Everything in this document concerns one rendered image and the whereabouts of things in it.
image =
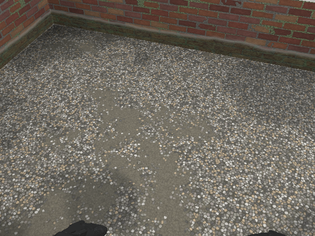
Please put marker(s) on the robot left hand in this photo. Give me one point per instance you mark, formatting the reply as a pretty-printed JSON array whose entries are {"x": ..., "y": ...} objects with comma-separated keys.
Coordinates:
[{"x": 81, "y": 228}]

